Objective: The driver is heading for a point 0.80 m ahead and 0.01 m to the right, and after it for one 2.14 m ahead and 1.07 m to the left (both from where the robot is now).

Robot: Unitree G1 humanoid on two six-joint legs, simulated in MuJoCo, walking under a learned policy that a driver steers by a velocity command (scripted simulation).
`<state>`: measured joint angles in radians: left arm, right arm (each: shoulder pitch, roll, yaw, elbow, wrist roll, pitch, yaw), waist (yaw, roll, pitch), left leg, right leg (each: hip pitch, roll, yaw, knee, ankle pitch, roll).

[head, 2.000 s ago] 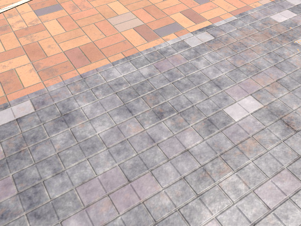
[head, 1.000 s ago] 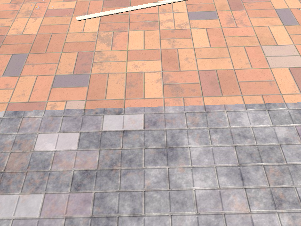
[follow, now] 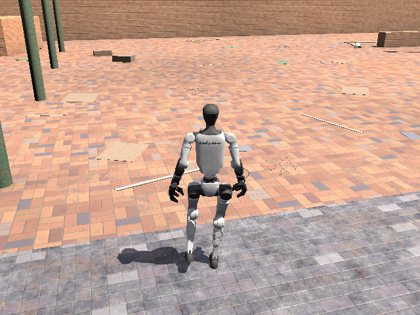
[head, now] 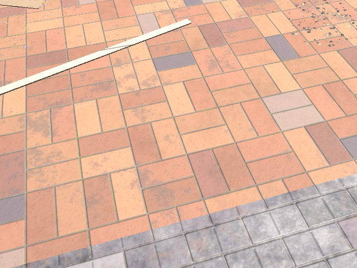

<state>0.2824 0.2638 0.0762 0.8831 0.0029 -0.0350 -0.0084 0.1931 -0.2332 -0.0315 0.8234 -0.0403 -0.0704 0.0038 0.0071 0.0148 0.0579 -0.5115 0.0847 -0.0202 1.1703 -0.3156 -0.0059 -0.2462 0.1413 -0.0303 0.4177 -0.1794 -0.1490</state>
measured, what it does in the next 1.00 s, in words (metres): walks ahead: left foot, then right foot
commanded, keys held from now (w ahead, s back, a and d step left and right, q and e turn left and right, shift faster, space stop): w+e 0.30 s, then w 0.50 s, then w+q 0.12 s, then q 0.08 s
